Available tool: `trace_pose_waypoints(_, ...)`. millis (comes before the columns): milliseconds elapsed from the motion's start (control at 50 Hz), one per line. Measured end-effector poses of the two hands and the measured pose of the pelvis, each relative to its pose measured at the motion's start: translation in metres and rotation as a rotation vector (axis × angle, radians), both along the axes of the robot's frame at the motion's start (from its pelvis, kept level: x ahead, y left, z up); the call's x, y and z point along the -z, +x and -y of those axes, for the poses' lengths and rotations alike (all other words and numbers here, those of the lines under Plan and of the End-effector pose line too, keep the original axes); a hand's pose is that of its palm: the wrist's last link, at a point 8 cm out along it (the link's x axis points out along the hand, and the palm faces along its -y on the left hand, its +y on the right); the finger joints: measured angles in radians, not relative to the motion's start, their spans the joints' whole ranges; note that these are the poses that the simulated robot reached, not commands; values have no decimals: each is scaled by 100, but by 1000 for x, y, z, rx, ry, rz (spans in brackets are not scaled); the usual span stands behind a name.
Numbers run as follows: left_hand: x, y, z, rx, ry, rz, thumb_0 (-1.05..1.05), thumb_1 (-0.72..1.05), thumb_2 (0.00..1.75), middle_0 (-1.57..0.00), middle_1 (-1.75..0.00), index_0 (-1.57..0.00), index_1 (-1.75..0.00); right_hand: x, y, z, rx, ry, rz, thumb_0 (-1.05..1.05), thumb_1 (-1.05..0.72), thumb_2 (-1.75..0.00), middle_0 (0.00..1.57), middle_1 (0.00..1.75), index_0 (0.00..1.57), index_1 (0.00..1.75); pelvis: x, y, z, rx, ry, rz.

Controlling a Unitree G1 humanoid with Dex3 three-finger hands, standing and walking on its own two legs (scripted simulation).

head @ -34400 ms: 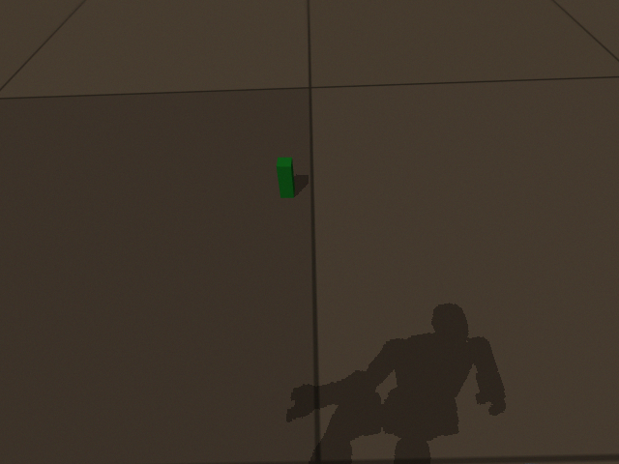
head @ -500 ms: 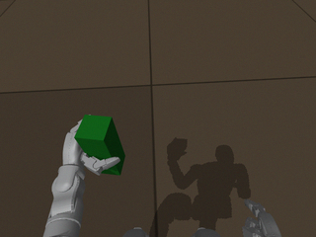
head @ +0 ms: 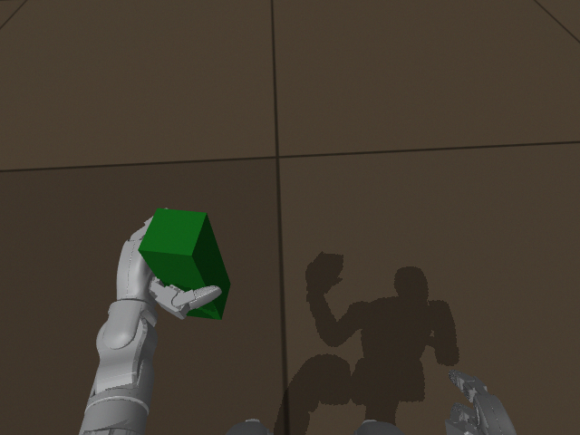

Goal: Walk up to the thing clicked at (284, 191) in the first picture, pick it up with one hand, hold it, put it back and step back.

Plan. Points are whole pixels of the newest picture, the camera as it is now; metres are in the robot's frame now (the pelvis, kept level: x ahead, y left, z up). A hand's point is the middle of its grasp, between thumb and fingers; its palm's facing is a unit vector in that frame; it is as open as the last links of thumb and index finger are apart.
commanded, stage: hold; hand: left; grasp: from the side
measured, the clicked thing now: (192, 270) +0.32 +0.16 +0.04
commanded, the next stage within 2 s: crouch in 0.70 s
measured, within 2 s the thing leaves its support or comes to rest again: neither
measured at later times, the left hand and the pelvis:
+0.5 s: hand (186, 269) +0.31 +0.17 +0.05, palm faces -0.01 -1.00 +0.00, open 10.5 cm; pelvis -0.01 +0.00 +0.00, yaw +0 degrees
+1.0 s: hand (187, 274) +0.32 +0.17 +0.03, palm faces +0.03 -1.00 +0.02, open 10.5 cm; pelvis -0.01 +0.00 -0.01, yaw +0 degrees
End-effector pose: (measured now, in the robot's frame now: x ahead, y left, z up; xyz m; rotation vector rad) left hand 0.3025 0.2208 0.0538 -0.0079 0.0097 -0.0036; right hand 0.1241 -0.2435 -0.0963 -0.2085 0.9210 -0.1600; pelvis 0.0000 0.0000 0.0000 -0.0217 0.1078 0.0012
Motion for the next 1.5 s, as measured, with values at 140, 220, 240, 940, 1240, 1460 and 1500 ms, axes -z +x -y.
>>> trace_pose_waypoints(140,0,-3,3,11,3,-2,-1,-52,95,-76,-115,-78,-111,0,-2,1,1,-5,-5,1,-92,-90,20,30,20,30,0,-1,0,-1,-1,2)
trace_pose_waypoints(220,-1,-4,1,-2,-2,6,-1,-52,96,-76,-115,-78,-111,-1,-3,2,2,-6,0,1,-92,-90,20,30,20,30,0,-1,0,-2,-1,4)
trace_pose_waypoints(240,0,-4,0,-6,-5,2,-1,-52,96,-76,-115,-78,-111,-1,-3,2,2,-6,1,1,-92,-90,20,30,20,30,0,-2,0,-2,-1,4)
trace_pose_waypoints(940,12,-7,-3,-10,0,-23,-1,-52,95,-76,-115,-78,-111,0,-8,-5,-5,-6,10,1,-90,-90,20,30,20,30,2,-9,-5,1,-4,-1)
trace_pose_waypoints(1240,114,7,-7,-34,-8,-35,-1,-52,95,-77,-114,-78,-111,58,-31,10,-50,-56,-96,1,-89,-90,20,30,20,30,59,-26,-3,-4,-13,-200)
trace_pose_waypoints(1460,243,27,-10,-14,24,-15,-1,-53,95,-77,-114,-78,-111,178,-54,17,-89,-66,-207,1,-89,-91,20,30,20,30,170,-46,-1,7,-23,-408)
trace_pose_waypoints(1500,262,29,-10,-22,25,-16,-1,-53,95,-77,-114,-78,-111,201,-58,15,-96,-55,-232,1,-90,-91,20,30,20,30,187,-50,0,9,-24,-429)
